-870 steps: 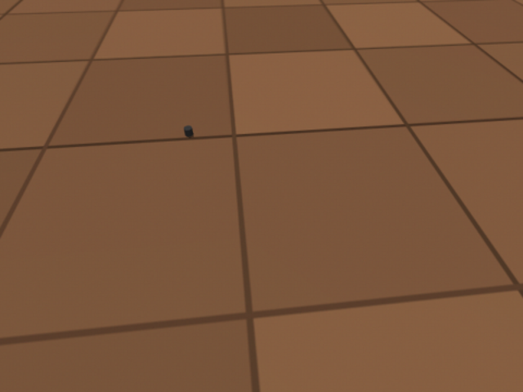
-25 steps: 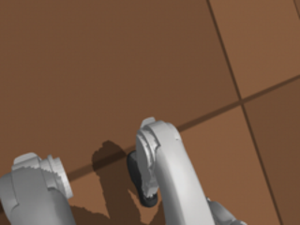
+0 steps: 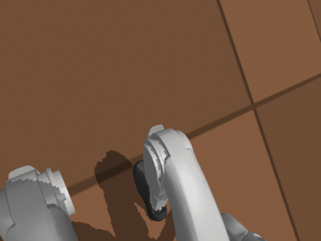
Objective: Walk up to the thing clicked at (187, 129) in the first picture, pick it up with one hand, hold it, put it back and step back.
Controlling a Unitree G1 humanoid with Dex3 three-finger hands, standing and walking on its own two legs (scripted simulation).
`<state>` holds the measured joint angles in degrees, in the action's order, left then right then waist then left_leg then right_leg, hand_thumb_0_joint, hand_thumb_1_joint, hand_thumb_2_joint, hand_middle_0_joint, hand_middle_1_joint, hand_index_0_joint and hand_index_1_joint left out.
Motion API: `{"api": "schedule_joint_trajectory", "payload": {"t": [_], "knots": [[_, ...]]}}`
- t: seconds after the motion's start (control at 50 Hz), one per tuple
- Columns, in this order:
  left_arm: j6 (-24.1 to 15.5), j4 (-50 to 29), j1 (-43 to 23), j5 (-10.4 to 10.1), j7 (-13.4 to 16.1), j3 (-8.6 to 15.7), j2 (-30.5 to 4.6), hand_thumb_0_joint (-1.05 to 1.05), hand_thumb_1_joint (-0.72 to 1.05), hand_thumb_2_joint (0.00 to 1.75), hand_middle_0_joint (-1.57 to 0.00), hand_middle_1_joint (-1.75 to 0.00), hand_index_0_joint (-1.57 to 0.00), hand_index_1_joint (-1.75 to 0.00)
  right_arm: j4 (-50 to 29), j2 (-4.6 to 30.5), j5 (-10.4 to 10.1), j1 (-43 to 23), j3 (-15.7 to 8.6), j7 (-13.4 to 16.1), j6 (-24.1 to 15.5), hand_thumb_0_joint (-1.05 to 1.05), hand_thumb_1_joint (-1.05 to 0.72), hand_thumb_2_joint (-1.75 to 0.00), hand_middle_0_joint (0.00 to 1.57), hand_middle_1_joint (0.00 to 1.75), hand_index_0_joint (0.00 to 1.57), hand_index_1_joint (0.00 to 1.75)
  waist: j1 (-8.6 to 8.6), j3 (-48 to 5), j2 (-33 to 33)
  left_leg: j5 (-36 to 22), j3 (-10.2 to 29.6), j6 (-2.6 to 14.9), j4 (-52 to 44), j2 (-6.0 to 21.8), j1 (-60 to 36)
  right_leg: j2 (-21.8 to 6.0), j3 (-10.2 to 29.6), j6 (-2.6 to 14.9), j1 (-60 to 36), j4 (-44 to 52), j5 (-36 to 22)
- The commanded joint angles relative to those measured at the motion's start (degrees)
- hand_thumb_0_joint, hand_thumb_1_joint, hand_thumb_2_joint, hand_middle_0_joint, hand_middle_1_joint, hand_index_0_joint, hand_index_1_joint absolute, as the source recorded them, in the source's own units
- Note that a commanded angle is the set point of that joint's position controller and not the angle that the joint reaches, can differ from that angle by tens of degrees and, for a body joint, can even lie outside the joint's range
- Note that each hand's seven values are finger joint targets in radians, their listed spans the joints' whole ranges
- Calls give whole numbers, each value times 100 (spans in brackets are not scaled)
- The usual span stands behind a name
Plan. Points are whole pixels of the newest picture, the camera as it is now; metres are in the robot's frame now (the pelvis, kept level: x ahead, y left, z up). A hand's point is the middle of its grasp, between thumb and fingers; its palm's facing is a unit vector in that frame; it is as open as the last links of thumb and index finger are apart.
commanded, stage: close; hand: left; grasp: from above
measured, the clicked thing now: out of the picture +0.44 +0.35 -0.27
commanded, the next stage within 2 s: settle in 1.08 s
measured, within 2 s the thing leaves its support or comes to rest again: leaves its support in 1.44 s
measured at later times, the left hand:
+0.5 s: hand out of the picture +0.43 +0.35 -0.25, palm faces -0.45 -0.18 -0.87, open 8.5 cm
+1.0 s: hand out of the picture +0.43 +0.35 -0.24, palm faces -0.45 -0.17 -0.88, open 7.2 cm
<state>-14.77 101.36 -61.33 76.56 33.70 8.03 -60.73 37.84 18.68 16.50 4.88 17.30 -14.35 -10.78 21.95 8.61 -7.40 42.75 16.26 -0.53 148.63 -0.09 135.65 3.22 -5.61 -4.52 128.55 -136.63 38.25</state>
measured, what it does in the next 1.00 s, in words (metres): stands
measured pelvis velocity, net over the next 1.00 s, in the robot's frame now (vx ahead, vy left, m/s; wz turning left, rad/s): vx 0.00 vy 0.00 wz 0.00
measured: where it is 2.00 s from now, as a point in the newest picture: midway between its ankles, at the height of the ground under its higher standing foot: (113, 224)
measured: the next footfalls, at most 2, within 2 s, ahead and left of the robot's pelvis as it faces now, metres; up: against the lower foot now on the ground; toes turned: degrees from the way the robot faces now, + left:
none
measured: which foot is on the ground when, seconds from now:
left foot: down 0.00-1.00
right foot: down 0.00-1.00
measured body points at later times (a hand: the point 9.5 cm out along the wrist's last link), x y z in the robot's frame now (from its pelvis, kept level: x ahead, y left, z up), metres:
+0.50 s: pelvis +0.00 +0.00 +0.00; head +0.27 +0.14 +0.33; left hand +0.45 +0.35 -0.20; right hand +0.07 -0.25 -0.05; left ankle +0.05 +0.12 -0.26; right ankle +0.12 -0.14 -0.26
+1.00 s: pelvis +0.00 +0.00 +0.00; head +0.27 +0.15 +0.33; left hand +0.45 +0.36 -0.19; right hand +0.07 -0.25 -0.05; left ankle +0.05 +0.12 -0.26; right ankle +0.12 -0.14 -0.26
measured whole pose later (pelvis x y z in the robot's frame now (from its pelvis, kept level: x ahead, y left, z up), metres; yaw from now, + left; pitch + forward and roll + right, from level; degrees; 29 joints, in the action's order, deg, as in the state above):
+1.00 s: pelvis +0.00 +0.00 +0.00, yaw +0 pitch +28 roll -16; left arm -15.8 101.0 -61.8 77.0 33.6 7.5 -62.0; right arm 37.0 19.6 16.4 4.5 17.7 -14.2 -11.1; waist 21.7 9.1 -7.9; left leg 42.5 16.3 -0.4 148.6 0.0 135.5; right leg 3.1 -5.9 -4.2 128.3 -136.4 37.8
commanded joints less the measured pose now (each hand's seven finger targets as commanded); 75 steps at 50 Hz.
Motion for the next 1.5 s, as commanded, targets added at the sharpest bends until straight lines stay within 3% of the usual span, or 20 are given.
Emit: {"api": "schedule_joint_trajectory", "payload": {"t": [0.0, 0.14, 0.2, 0.28, 0.34, 0.42, 0.48, 0.52, 0.6, 0.84, 0.88, 0.9, 1.06, 1.16, 1.2, 1.28, 1.32, 1.38, 1.44, 1.48], "knots": [[-59, -522, -1196, -96, 262, -30, -1134, 0, 8, 56, -47, -80, -52, -74, 81, 1930, -29, 977, -571, 61, -9, 0, -89, -90, 20, 30, 20, 30, 241, -3529, 3086, -1533, -672, 18, -1691, 190, -2982, 155, -1025, 493, -1832, 872, -1595], [-76, -816, -1421, -35, 382, 135, -1406, 0, 17, 50, -53, -74, -59, -68, 70, 1946, -59, 898, -587, 50, -32, 0, -90, -90, 20, 30, 20, 30, 131, -3680, 3259, -1519, -651, -15, -1748, 203, -3065, 135, -1006, 505, -1810, 836, -1574], [-2, -456, -1214, -20, 354, -2, -1132, 0, 20, 47, -55, -73, -61, -67, 87, 1907, -32, 889, -580, 37, -30, 0, -89, -90, 20, 30, 20, 30, 223, -3514, 3122, -1533, -663, -2, -1684, 209, -2955, 154, -1011, 491, -1773, 861, -1614], [-1, -677, -1346, -69, 311, 106, -1351, 0, 26, 42, -60, -69, -66, -62, 89, 1997, -18, 982, -606, 35, -33, 0, -89, -90, 20, 30, 20, 30, 212, -3621, 3219, -1649, -642, -4, -1754, 206, -3099, 142, -1019, 498, -1822, 879, -1648], [4, -531, -1296, -88, 254, -26, -1166, 0, 30, 40, -63, -68, -69, -61, 38, 1950, -38, 944, -568, 25, -62, 0, -90, -90, 20, 30, 20, 30, 298, -3424, 3061, -1538, -662, 19, -1683, 207, -2957, 135, -1016, 477, -1844, 883, -1612], [-67, -874, -1510, -113, 243, 79, -1496, 0, 35, 36, -66, -65, -73, -58, 50, 2028, -63, 999, -573, 56, -58, 0, -90, -90, 20, 30, 20, 30, 240, -3656, 3259, -1521, -679, 15, -1733, 197, -3079, 117, -996, 494, -1921, 912, -1574], [-51, -726, -1317, -127, 227, 6, -1316, 0, 37, 34, -68, -62, -75, -55, 49, 1973, -66, 929, -570, 52, -53, 0, -90, -90, 20, 30, 20, 30, 226, -3609, 3161, -1548, -672, 6, -1690, 211, -3060, 124, -1000, 492, -1884, 878, -1591], [-86, -1010, -1527, -106, 259, 128, -1488, 0, 40, 34, -70, -62, -77, -55, 43, 1998, -65, 1027, -581, 73, -25, 0, -89, -90, 20, 30, 20, 30, 219, -3821, 3241, -1670, -688, 17, -1685, 201, -3109, 142, -1001, 489, -2006, 929, -1708], [-39, -534, -1198, -97, 222, 15, -1269, 0, 47, 33, -76, -59, -83, -52, 47, 1942, -47, 975, -525, 60, -14, 0, -89, -90, 20, 30, 20, 30, 260, -3420, 3023, -1524, -668, 20, -1690, 203, -2894, 132, -1025, 487, -1835, 895, -1586], [-137, -766, -1439, -29, 248, 54, -1482, 0, 70, 27, -93, -54, -100, -46, 2, 2035, -49, 955, -531, 85, -16, 0, -89, -90, 20, 30, 20, 30, 247, -3516, 3230, -1506, -592, -20, -1789, 221, -3100, 114, -1043, 493, -1748, 846, -1514], [-115, -672, -1385, -23, 199, -128, -1252, 0, 73, 31, -97, -54, -103, -48, -9, 2049, -42, 873, -607, 83, -59, 0, -90, -90, 20, 30, 20, 30, 277, -3363, 3222, -1392, -655, -9, -1695, 221, -3007, 123, -1004, 488, -1676, 843, -1483], [-115, -673, -1383, -57, 251, 83, -1475, 0, 74, 31, -96, -55, -103, -48, -4, 2004, -34, 923, -536, 101, -26, 0, -89, -90, 20, 30, 20, 30, 224, -3533, 3126, -1447, -613, -8, -1785, 220, -3021, 144, -1018, 490, -1838, 934, -1504], [-114, -633, -1426, -116, 201, -99, -1300, 0, 88, 31, -109, -51, -115, -45, -14, 2013, -52, 911, -515, 106, -39, 0, -89, -90, 20, 30, 20, 30, 288, -3400, 3027, -1348, -635, 17, -1697, 217, -2878, 120, -1016, 470, -1783, 928, -1474], [-103, -611, -1376, -154, 178, -167, -1256, 0, 93, 31, -112, -50, -119, -44, -33, 1964, -63, 937, -444, 87, -54, 0, -89, -90, 20, 30, 20, 30, 295, -3459, 3073, -1573, -620, 8, -1688, 221, -2996, 116, -1011, 471, -1902, 901, -1640], [-94, -525, -1377, -153, 170, -158, -1258, 0, 83, 30, -110, -50, -117, -43, -19, 1980, -54, 978, -458, 87, -48, 0, -91, -90, 20, 30, 20, 30, 324, -3418, 3104, -1514, -607, 1, -1732, 224, -2992, 128, -1032, 480, -1855, 902, -1584], [-44, -697, -1411, -158, 84, -115, -1376, 0, 83, 30, -112, -47, -119, -41, -14, 2021, -63, 1012, -514, 118, -21, 0, -91, -90, 20, 30, 20, 30, 299, -3500, 3205, -1434, -675, 9, -1748, 212, -2996, 133, -988, 488, -1918, 976, -1531], [-26, -1121, -1562, -174, 76, 49, -1600, 0, 84, 32, -113, -47, -119, -41, -1, 2014, -104, 1009, -548, 138, 5, 0, -91, -90, 20, 30, 20, 30, 108, -3956, 3535, -1679, -639, -42, -1787, 227, -3299, 112, -982, 527, -1921, 886, -1662], [70, -1004, -1302, -166, -19, 21, -1364, 0, 85, 30, -114, -45, -120, -39, 17, 1912, -87, 1078, -578, 91, 27, 0, -91, -90, 20, 30, 20, 30, 157, -3809, 3388, -1789, -726, -17, -1713, 205, -3146, 127, -961, 506, -1973, 906, -1770], [110, -1448, -1347, -236, -114, 280, -1592, 0, 87, 34, -116, -46, -121, -40, -3, 1993, -173, 1107, -748, 116, 65, 0, -91, -90, 20, 30, 20, 30, -23, -3923, 3589, -1704, -749, -33, -1828, 174, -3178, 73, -933, 559, -1835, 938, -1615], [178, -1560, -1160, -221, -254, 155, -1316, 0, 90, 33, -119, -42, -124, -38, -5, 1949, -199, 1142, -857, 106, 110, 0, -91, -90, 20, 30, 20, 30, -63, -4056, 3592, -1778, -776, -43, -1846, 177, -3270, 83, -895, 566, -1799, 932, -1649]]}}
